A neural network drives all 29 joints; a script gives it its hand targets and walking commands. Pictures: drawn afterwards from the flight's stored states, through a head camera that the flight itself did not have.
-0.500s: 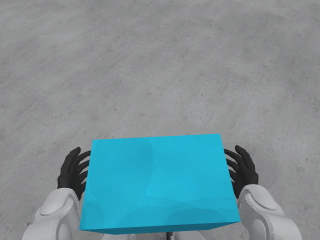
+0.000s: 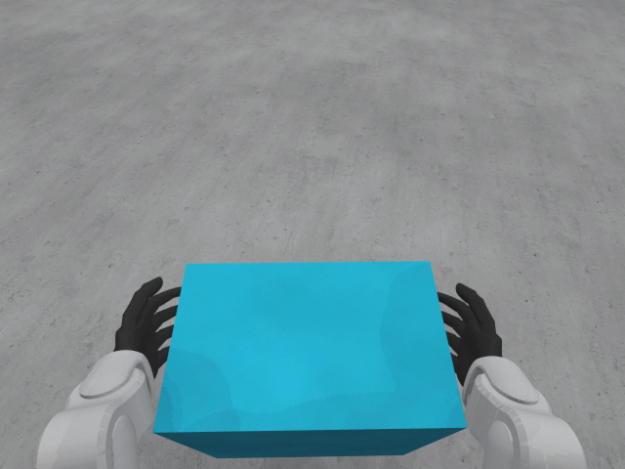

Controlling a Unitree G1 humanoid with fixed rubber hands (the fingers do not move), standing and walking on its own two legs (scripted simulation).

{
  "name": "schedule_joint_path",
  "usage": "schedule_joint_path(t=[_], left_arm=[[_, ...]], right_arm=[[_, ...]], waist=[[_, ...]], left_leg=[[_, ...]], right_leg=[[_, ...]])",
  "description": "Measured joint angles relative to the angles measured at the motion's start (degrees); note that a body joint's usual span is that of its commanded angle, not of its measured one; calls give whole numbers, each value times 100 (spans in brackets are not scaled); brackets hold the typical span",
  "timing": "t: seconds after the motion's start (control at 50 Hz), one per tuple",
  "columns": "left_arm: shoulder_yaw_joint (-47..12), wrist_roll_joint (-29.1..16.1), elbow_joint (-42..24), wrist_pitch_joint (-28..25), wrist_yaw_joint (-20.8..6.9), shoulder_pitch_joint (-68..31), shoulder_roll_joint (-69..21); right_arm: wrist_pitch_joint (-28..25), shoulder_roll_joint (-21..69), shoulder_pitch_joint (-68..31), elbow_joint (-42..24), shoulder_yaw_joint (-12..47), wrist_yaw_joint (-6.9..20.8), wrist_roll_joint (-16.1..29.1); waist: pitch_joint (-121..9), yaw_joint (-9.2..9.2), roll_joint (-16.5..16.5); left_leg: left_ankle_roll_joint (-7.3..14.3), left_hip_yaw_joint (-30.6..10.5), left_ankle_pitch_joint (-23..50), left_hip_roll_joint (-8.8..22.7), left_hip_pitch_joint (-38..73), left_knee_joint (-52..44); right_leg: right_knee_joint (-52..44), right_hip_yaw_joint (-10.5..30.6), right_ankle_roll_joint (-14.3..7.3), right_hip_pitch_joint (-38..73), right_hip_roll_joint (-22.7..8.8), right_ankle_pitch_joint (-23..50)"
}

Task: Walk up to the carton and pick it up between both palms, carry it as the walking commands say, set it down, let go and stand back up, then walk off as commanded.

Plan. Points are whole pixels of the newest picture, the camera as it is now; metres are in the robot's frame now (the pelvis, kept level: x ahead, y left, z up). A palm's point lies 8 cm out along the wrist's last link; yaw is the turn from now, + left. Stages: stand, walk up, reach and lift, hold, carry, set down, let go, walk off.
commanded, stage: carry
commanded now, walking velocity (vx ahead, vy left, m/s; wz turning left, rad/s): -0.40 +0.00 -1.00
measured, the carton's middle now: (309, 372) +0.24 +0.02 +0.02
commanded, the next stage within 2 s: none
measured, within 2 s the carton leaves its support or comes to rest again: neither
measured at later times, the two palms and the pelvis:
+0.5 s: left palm out of the picture +0.10 +0.05 +0.10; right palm out of the picture -0.05 -0.26 +0.12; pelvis -0.18 -0.01 +0.02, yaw -26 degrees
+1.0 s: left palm out of the picture -0.08 -0.09 +0.09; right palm out of the picture -0.38 -0.27 +0.10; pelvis -0.35 +0.02 +0.01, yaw -58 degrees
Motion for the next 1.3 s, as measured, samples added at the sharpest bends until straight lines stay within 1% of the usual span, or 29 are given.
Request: schedule_joint_path(t=[0.02,0.04,0.08,0.12,0.16,0.26,0.34,0.36,0.38,0.4,0.44,0.5,0.54,0.6,0.66,0.72,0.74,0.78,0.8,0.86,0.92,1.0,1.08,1.1,1.12,1.16,1.22,1.26,1.3], left_arm=[[-3,-13,142,-54,9,-46,-78],[-1,3,301,-132,33,-85,-212],[-24,73,492,-241,89,-80,-373],[-36,130,498,-330,83,40,-364],[27,147,386,-467,-5,175,-377],[18,222,42,-725,-136,298,-393],[57,275,-58,-678,-141,227,-379],[63,284,-64,-637,-135,199,-374],[64,285,-42,-598,-124,149,-344],[79,261,46,-564,-111,74,-292],[67,171,220,-475,-72,25,-268],[-4,186,350,-330,-20,-57,-329],[-39,212,339,-268,-6,-133,-279],[-80,173,279,-201,34,-262,-123],[-73,102,348,-127,74,-375,18],[-46,45,526,-110,91,-430,36],[-44,55,632,-169,98,-440,-55],[-20,111,853,-340,146,-431,-346],[-55,145,876,-395,159,-368,-355],[-1,174,680,-564,80,-127,-339],[8,197,345,-749,-42,60,-359],[11,269,57,-820,-125,143,-366],[24,302,-61,-644,-143,136,-363],[34,299,-46,-589,-141,102,-310],[33,268,20,-550,-128,84,-279],[-24,205,127,-460,-93,76,-278],[-104,235,218,-307,-55,-33,-289],[-135,269,215,-224,-43,-141,-213],[-154,258,202,-152,-18,-251,-90]], right_arm=[[13,-70,-37,40,-38,-7,-5],[24,-171,-81,113,-103,-2,29],[-6,-270,-124,308,-238,23,160],[-108,-142,-101,436,-312,14,250],[-261,29,-14,392,-312,-10,273],[-501,1,-2,164,-185,-21,342],[-560,-17,-111,234,-145,5,330],[-561,-20,-127,263,-148,9,333],[-562,-22,-155,305,-153,10,333],[-569,-23,-189,377,-142,6,301],[-508,-15,-97,405,-170,-4,242],[-403,5,13,395,-325,9,274],[-374,2,-35,391,-345,18,273],[-332,-19,-181,358,-318,19,241],[-268,-34,-306,426,-264,6,168],[-211,-43,-336,521,-254,-18,108],[-208,-93,-355,561,-299,-18,122],[-224,-252,-403,708,-448,8,242],[-248,-251,-402,773,-491,12,311],[-417,-4,-309,731,-503,-22,377],[-592,-18,-189,472,-338,-43,414],[-669,-21,-164,268,-225,-38,403],[-657,-11,-75,238,-175,-15,361],[-673,-7,-66,287,-143,-15,347],[-655,-4,-57,322,-137,-18,315],[-562,10,74,262,-200,-19,287],[-441,23,126,233,-333,-10,319],[-386,11,28,252,-339,-5,298],[-331,-9,-105,270,-306,-3,249]], waist=[[5,-32,103],[82,-74,170],[320,-236,132],[478,-412,22],[558,-526,-108],[447,-496,-420],[170,-366,-686],[100,-333,-720],[65,-315,-716],[124,-302,-730],[266,-235,-653],[299,-153,-394],[251,-123,-280],[145,-64,-189],[-6,-23,-131],[-149,-67,-87],[-157,-75,-33],[80,-195,103],[187,-288,81],[378,-516,-74],[411,-561,-218],[238,-457,-399],[9,-303,-636],[40,-265,-788],[97,-239,-816],[213,-198,-673],[208,-137,-402],[137,-90,-279],[46,-32,-199]], left_leg=[[-15,-149,-155,124,-259,353],[-48,-511,-776,21,-540,823],[-32,-1189,-1492,-503,-1034,1989],[84,-1484,-1291,-939,-1331,2804],[188,-1591,-973,-1240,-1390,2972],[403,-1786,-926,-1781,-880,1587],[556,-1678,-775,-2018,-60,-129],[627,-1542,-683,-1984,274,-745],[724,-1428,-415,-1883,568,-1395],[736,-1322,191,-1775,592,-1572],[637,-1169,455,-1560,661,-1484],[454,-1027,412,-1199,750,-1421],[381,-889,377,-960,676,-1272],[281,-602,273,-598,435,-897],[128,-281,150,-215,126,-455],[-76,-95,17,197,-313,164],[-146,-310,-445,221,-592,583],[-242,-1085,-1501,-143,-1142,1710],[-223,-1328,-1609,-404,-1343,2202],[-63,-1592,-1077,-953,-1638,2884],[73,-1700,-802,-1283,-1480,2363],[184,-1817,-752,-1630,-1000,1217],[370,-1546,-732,-1787,-11,-776],[456,-1387,-153,-1780,149,-1224],[510,-1289,277,-1684,152,-1284],[500,-1191,492,-1422,223,-1232],[363,-1071,515,-1023,290,-1184],[280,-930,496,-749,205,-1024],[196,-752,444,-468,37,-768]], right_leg=[[-167,-31,39,-26,126,-106],[-34,25,8,-216,237,-152],[3,214,-104,-433,350,4],[-300,416,-176,-504,465,391],[-685,603,-242,-520,583,762],[-1816,1099,-263,-492,812,1765],[-2843,1554,-133,-425,922,2643],[-3026,1640,-28,-432,992,2776],[-2907,1650,92,-562,1117,2452],[-2232,1490,183,-878,1215,1428],[239,784,264,-1608,1176,-42],[2855,588,87,-1965,1039,-396],[3348,701,39,-1762,919,-420],[2671,680,37,-1175,566,-580],[1315,283,54,-536,156,-693],[-320,-3,60,109,69,73],[-449,34,111,33,161,-226],[-172,206,21,-363,366,41],[-229,317,-36,-448,422,137],[-695,667,-138,-573,596,603],[-1193,980,-189,-636,787,1135],[-1856,1391,-184,-732,1018,1839],[-2637,1814,11,-745,1236,2602],[-2483,1877,153,-846,1281,2216],[-1768,1697,239,-1149,1376,1191],[599,979,244,-1812,1359,-61],[3013,700,78,-2072,1088,-240],[3346,748,60,-1820,837,-226],[2790,705,84,-1393,518,-394]])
